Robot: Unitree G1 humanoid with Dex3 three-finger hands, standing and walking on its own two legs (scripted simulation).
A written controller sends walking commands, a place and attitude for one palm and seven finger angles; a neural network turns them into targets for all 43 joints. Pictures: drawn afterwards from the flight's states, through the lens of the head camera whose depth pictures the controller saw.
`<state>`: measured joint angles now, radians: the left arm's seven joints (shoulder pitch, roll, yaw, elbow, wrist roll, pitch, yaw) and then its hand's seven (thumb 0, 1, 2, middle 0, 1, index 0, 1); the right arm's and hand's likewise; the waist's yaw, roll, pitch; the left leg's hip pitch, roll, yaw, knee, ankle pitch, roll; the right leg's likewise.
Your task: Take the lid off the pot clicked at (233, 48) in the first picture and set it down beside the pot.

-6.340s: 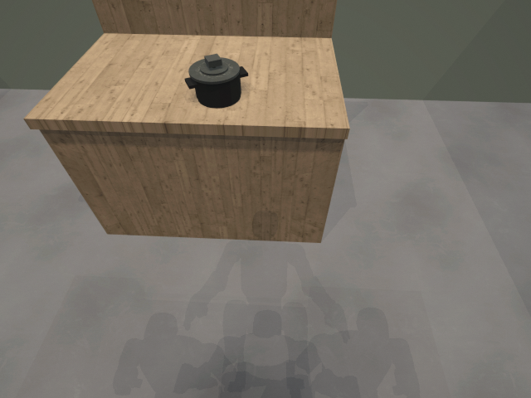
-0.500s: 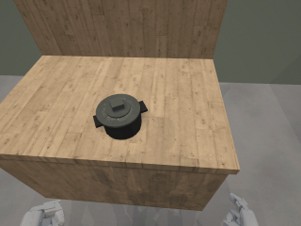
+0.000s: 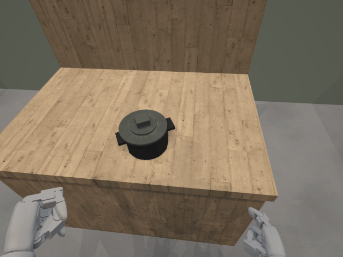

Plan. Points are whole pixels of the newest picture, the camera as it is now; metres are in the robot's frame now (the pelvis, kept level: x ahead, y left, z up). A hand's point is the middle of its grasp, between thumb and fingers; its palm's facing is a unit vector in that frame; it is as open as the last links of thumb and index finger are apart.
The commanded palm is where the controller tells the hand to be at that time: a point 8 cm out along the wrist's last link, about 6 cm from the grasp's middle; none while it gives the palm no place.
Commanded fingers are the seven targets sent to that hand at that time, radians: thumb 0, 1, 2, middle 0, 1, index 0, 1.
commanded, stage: reach forward and open the fingers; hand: left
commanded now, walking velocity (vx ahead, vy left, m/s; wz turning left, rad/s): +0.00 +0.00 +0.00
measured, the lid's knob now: (141, 119) +0.50 +0.16 +0.02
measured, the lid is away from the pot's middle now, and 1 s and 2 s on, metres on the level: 0.01 0.01 0.01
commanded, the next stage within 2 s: move the open hand above the knob in 1.20 s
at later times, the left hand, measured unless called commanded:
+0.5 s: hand (53, 212) +0.17 +0.26 +0.07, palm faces -0.24 -0.12 -0.96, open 3.3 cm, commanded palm +0.17 +0.26 +0.13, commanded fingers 0.00 0.28 1.16 -1.06 -0.76 -1.06 -0.76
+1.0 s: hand (55, 182) +0.23 +0.28 +0.09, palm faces -0.17 -0.07 -0.98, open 9.0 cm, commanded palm +0.21 +0.26 +0.14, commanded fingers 0.00 -0.24 1.32 -0.82 -0.08 -0.82 -0.08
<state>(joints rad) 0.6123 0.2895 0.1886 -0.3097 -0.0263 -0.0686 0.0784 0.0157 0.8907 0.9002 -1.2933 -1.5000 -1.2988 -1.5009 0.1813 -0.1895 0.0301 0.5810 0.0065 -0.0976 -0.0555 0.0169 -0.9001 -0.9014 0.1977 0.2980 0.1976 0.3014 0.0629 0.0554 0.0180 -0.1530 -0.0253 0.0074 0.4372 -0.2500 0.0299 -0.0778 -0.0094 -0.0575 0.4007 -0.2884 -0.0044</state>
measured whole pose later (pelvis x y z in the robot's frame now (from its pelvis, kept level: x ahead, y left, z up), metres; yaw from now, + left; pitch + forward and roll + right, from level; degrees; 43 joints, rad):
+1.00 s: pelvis -0.04 +0.01 +0.00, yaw +0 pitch -1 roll -1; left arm 0.06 0.61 0.03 -0.05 0.79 0.04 -0.16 0.00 -0.13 1.26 -0.88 -0.23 -0.88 -0.23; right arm 0.12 -0.27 0.02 0.58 0.05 0.11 0.00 0.02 -0.90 -0.90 0.19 0.30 0.19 0.30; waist 0.05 0.13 0.03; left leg -0.22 -0.04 0.01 0.41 -0.17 0.05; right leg -0.15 -0.02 -0.05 0.39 -0.22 0.01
